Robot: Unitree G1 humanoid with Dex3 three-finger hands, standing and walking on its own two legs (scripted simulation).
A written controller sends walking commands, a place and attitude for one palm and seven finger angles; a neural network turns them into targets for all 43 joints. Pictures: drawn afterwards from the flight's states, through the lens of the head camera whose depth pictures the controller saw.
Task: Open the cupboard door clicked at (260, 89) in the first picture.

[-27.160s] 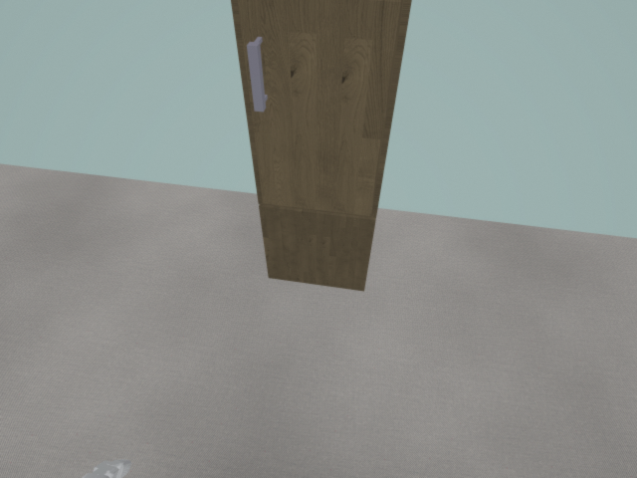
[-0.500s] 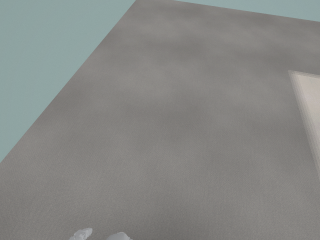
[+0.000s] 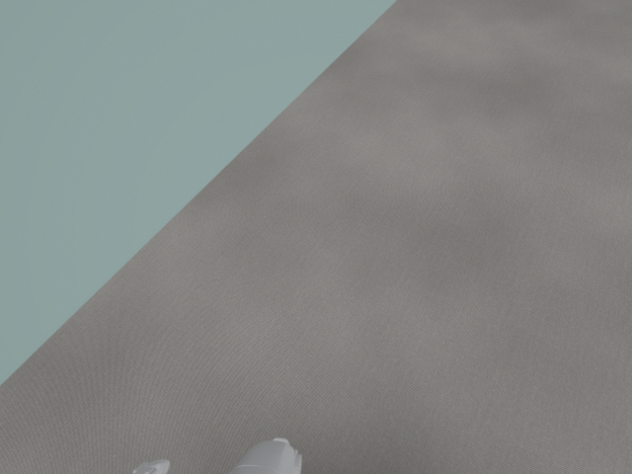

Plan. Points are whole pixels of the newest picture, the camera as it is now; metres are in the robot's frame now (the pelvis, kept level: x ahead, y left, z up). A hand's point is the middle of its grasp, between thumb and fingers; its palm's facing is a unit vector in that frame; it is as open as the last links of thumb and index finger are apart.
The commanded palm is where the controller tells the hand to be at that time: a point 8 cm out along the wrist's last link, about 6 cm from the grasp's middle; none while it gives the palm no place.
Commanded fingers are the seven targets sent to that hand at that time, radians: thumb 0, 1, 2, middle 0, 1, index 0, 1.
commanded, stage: turn to face it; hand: left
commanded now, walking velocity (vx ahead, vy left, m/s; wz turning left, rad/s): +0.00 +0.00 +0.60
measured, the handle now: out of the picture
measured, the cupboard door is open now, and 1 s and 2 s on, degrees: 51 51 51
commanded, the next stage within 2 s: none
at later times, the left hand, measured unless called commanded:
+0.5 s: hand out of the picture +0.00 +0.22 -0.17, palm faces +0.35 -0.90 -0.27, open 7.4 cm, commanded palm none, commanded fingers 0.00 0.90 0.90 -0.20 -0.30 -0.20 -0.30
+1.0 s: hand out of the picture -0.03 +0.13 -0.15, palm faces +0.59 -0.77 -0.25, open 7.4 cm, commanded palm none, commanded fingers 0.00 0.90 0.90 -0.20 -0.30 -0.20 -0.30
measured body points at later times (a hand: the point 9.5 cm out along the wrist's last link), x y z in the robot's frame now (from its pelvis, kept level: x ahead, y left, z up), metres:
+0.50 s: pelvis +0.00 -0.01 +0.00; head +0.05 +0.02 +0.45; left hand -0.02 +0.27 -0.15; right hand +0.19 -0.22 -0.13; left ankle -0.03 +0.10 -0.73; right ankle +0.02 -0.15 -0.66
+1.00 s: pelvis +0.02 -0.07 +0.01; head +0.07 -0.05 +0.46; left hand -0.06 +0.17 -0.13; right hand +0.25 -0.23 -0.14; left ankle -0.05 +0.05 -0.69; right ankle +0.07 -0.15 -0.73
